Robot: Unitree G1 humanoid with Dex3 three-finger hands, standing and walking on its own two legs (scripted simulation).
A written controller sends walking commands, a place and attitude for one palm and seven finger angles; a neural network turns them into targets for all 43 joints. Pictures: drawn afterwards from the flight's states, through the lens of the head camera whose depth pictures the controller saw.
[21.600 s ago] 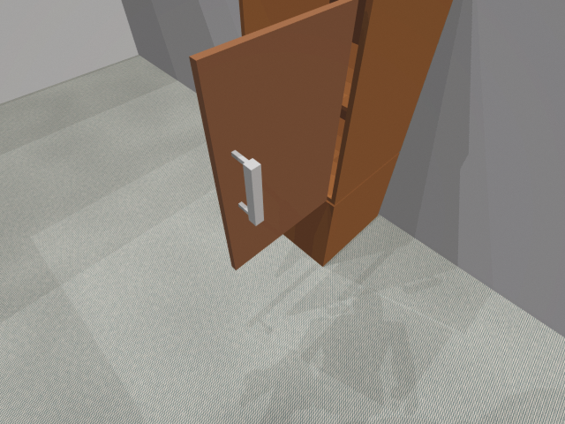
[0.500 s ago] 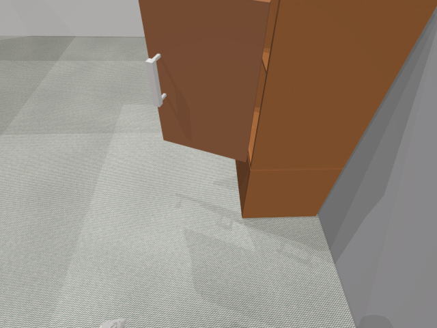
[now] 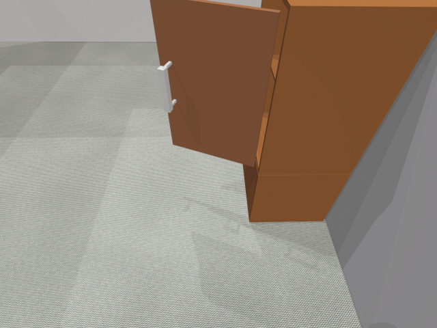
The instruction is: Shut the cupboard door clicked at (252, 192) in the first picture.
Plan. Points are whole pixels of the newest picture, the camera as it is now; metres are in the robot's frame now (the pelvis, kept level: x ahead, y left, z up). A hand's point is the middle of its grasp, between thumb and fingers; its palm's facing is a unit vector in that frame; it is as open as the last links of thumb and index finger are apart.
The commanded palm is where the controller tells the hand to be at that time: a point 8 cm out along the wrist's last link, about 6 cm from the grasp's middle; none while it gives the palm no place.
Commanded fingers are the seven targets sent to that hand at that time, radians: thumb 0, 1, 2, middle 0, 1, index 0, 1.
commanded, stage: let the arm hang, fingers relaxed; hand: left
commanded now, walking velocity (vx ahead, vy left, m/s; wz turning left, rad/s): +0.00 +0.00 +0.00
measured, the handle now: (168, 87) +0.87 +0.23 -0.03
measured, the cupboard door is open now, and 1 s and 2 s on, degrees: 68 68 68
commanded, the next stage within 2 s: look to check the result in 0.34 s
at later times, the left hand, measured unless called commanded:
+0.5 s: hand out of the picture +0.00 +0.16 -0.18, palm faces +0.03 -0.98 -0.18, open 7.4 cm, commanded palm none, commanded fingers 0.00 0.90 0.90 -0.20 -0.30 -0.20 -0.30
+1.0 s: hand out of the picture -0.01 +0.14 -0.18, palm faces +0.04 -0.98 -0.17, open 7.4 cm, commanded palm none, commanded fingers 0.00 0.90 0.90 -0.20 -0.30 -0.20 -0.30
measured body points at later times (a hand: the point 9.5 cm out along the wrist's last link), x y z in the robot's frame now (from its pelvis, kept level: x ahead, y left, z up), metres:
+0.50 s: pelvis +0.01 -0.01 +0.00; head +0.02 -0.01 +0.45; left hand +0.00 +0.21 -0.16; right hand -0.01 -0.23 -0.16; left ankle +0.06 +0.08 -0.74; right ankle -0.04 -0.11 -0.74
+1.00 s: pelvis +0.02 -0.02 +0.00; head +0.03 -0.02 +0.45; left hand -0.01 +0.20 -0.16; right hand +0.02 -0.24 -0.16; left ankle +0.06 +0.08 -0.74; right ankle -0.04 -0.11 -0.74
